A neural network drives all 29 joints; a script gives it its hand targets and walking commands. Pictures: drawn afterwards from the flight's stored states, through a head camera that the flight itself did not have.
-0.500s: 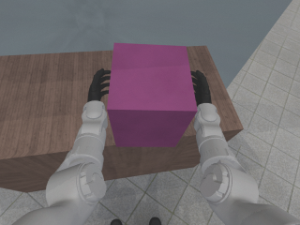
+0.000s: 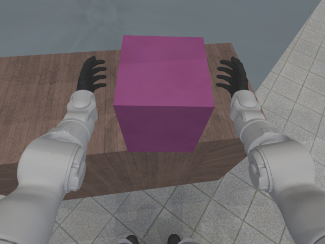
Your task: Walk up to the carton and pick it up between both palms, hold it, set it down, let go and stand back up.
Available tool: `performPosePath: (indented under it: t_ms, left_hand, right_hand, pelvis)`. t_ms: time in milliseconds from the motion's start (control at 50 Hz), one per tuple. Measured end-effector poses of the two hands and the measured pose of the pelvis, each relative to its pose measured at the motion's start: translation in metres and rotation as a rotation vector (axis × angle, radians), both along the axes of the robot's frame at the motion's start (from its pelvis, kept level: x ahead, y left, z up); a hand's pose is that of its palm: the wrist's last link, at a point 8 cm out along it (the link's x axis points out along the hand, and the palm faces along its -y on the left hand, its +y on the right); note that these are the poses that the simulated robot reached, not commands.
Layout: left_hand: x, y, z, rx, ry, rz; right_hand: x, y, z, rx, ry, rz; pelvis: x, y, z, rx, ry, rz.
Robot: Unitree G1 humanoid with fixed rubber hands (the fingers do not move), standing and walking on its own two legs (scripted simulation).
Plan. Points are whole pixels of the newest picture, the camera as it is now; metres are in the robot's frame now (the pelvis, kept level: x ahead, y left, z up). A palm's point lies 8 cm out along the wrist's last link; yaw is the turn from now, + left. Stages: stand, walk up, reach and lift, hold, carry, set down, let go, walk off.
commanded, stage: set down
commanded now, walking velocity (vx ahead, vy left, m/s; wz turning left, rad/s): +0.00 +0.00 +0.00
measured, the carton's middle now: (161, 100) +0.48 -0.01 +0.01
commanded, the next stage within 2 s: none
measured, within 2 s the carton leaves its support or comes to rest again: neither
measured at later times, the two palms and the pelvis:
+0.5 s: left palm (71, 61) +0.48 +0.19 +0.14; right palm (250, 58) +0.48 -0.20 +0.15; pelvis -0.01 +0.00 +0.01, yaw +0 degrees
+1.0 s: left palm (68, 71) +0.45 +0.19 +0.15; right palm (257, 67) +0.45 -0.20 +0.16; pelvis -0.01 +0.00 +0.02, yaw -1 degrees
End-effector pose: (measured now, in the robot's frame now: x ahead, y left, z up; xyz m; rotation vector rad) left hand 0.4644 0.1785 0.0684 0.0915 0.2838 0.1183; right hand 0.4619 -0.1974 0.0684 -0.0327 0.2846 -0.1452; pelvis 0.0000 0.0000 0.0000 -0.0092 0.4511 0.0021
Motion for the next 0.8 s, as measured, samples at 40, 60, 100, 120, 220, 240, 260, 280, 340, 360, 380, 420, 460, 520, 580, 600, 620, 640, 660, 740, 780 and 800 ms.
performPosePath:
  t_ms: [40,60,100,120,220,240,260,280,340,360,380,420,460,520,580,600,620,640,660,740,780,800]
  left_hand:
    - [0.0,0.002,0.002,-0.005,-0.007,0.004]
    - [0.0,0.003,0.003,-0.009,-0.011,0.006]
    - [0.002,0.002,0.009,-0.016,-0.029,0.007]
    - [0.003,0.002,0.012,-0.017,-0.036,0.005]
    - [0.007,-0.002,0.026,-0.016,-0.044,-0.01]
    - [0.008,-0.003,0.03,-0.019,-0.05,-0.011]
    - [0.008,-0.003,0.034,-0.021,-0.056,-0.012]
    - [0.009,-0.003,0.037,-0.02,-0.056,-0.014]
    - [0.01,-0.001,0.047,-0.02,-0.053,-0.015]
    - [0.01,0.001,0.05,-0.02,-0.053,-0.014]
    - [0.011,0.002,0.053,-0.018,-0.052,-0.012]
    - [0.012,0.005,0.06,-0.018,-0.057,-0.005]
    - [0.013,0.009,0.069,-0.014,-0.065,0.0]
    - [0.014,0.012,0.08,-0.008,-0.066,0.004]
    - [0.014,0.014,0.091,-0.004,-0.063,0.004]
    - [0.014,0.015,0.094,-0.004,-0.066,0.005]
    - [0.014,0.015,0.098,-0.004,-0.068,0.006]
    - [0.014,0.015,0.1,-0.004,-0.067,0.006]
    - [0.013,0.015,0.103,-0.004,-0.063,0.006]
    - [0.009,0.013,0.106,0.0,-0.044,-0.003]
    - [0.007,0.012,0.105,0.005,-0.043,-0.007]
    - [0.005,0.011,0.105,0.005,-0.044,-0.009]
  right_hand:
    - [-0.001,-0.006,0.003,-0.007,0.003,0.0]
    - [-0.001,-0.009,0.005,-0.008,0.001,0.001]
    - [0.0,-0.012,0.011,-0.008,-0.014,0.005]
    - [0.001,-0.013,0.015,-0.008,-0.021,0.008]
    - [0.007,-0.008,0.031,-0.002,-0.029,0.03]
    - [0.008,-0.007,0.035,0.0,-0.037,0.035]
    - [0.009,-0.005,0.039,0.001,-0.047,0.039]
    - [0.01,-0.003,0.043,-0.001,-0.05,0.041]
    - [0.013,0.001,0.054,-0.003,-0.049,0.04]
    - [0.013,0.001,0.057,-0.003,-0.047,0.038]
    - [0.014,0.002,0.06,-0.002,-0.044,0.034]
    - [0.015,0.002,0.068,0.001,-0.048,0.031]
    - [0.016,0.002,0.078,0.005,-0.055,0.028]
    - [0.017,0.0,0.09,0.009,-0.052,0.02]
    - [0.017,-0.003,0.1,0.014,-0.042,0.011]
    - [0.016,-0.004,0.103,0.015,-0.042,0.01]
    - [0.016,-0.005,0.106,0.015,-0.042,0.008]
    - [0.015,-0.006,0.108,0.016,-0.042,0.006]
    - [0.015,-0.007,0.111,0.016,-0.04,0.004]
    - [0.011,-0.01,0.116,0.02,-0.036,-0.006]
    - [0.009,-0.011,0.117,0.022,-0.034,-0.008]
    - [0.008,-0.012,0.116,0.022,-0.034,-0.007]
  pelvis:
    - [-0.003,-0.002,-0.001,0.004,0.007,0.001]
    - [-0.004,-0.003,-0.002,0.005,0.011,0.0]
    - [-0.006,-0.005,-0.003,0.009,0.02,-0.001]
    - [-0.007,-0.005,-0.003,0.01,0.023,-0.001]
    - [-0.011,-0.007,-0.003,0.016,0.019,-0.003]
    - [-0.011,-0.007,-0.002,0.017,0.019,-0.003]
    - [-0.011,-0.007,-0.002,0.017,0.017,-0.003]
    - [-0.011,-0.007,-0.001,0.017,0.012,-0.003]
    - [-0.011,-0.007,0.002,0.018,-0.008,-0.002]
    - [-0.01,-0.007,0.003,0.017,-0.015,-0.001]
    - [-0.01,-0.006,0.004,0.016,-0.022,0.0]
    - [-0.009,-0.006,0.006,0.014,-0.033,-0.001]
    - [-0.007,-0.004,0.008,0.01,-0.041,-0.001]
    - [-0.005,-0.002,0.01,0.006,-0.058,-0.001]
    - [-0.004,-0.001,0.012,0.004,-0.08,-0.001]
    - [-0.004,0.0,0.013,0.003,-0.086,-0.003]
    - [-0.003,0.0,0.014,0.003,-0.092,-0.004]
    - [-0.003,0.001,0.014,0.002,-0.1,-0.006]
    - [-0.003,0.001,0.015,0.002,-0.109,-0.007]
    - [-0.004,0.002,0.017,0.001,-0.138,-0.009]
    - [-0.004,0.002,0.018,0.002,-0.147,-0.009]
    - [-0.004,0.002,0.018,0.002,-0.151,-0.01]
